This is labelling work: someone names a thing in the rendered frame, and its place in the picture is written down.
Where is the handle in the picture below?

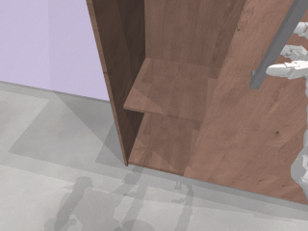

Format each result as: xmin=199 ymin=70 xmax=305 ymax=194
xmin=249 ymin=0 xmax=308 ymax=90

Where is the robot right hand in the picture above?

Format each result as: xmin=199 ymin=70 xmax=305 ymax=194
xmin=266 ymin=22 xmax=308 ymax=80

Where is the robot right upper arm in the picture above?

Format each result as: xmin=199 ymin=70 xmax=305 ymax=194
xmin=291 ymin=145 xmax=308 ymax=202

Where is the wardrobe door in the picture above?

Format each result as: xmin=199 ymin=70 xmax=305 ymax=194
xmin=183 ymin=0 xmax=308 ymax=205

